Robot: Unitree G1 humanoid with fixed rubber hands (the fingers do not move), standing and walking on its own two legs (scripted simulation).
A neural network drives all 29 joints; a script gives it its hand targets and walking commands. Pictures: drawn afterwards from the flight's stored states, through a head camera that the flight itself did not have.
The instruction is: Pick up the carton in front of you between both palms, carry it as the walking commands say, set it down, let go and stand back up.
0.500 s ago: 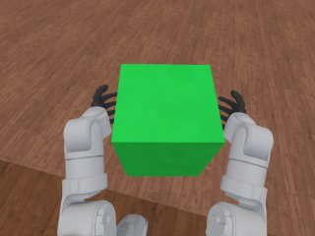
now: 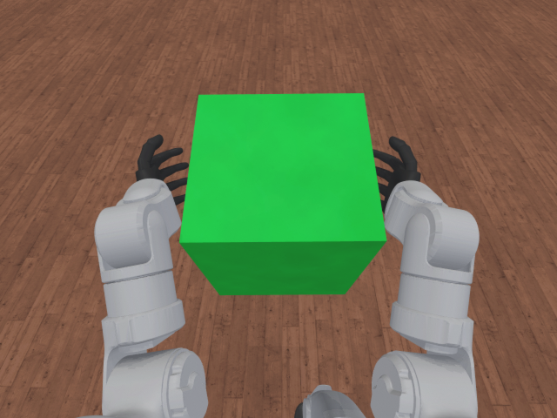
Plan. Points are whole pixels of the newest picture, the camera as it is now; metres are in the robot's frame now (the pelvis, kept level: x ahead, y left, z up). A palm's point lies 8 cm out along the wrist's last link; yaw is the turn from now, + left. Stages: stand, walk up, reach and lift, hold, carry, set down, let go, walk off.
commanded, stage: carry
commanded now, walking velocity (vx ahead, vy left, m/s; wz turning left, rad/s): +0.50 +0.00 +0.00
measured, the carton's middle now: (281, 208) +0.38 -0.02 +0.10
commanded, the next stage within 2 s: none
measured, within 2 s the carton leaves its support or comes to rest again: neither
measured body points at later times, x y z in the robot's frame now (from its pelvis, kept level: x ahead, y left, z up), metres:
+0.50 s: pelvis +0.36 +0.01 +0.00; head +0.36 +0.01 +0.45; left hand +0.71 +0.17 +0.13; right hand +0.71 -0.15 +0.13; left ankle +0.47 +0.09 -0.72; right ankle +0.18 -0.10 -0.70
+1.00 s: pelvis +0.71 -0.02 +0.01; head +0.69 -0.03 +0.46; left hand +0.96 +0.14 +0.10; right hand +0.97 -0.17 +0.09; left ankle +0.52 +0.08 -0.64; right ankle +0.79 -0.10 -0.72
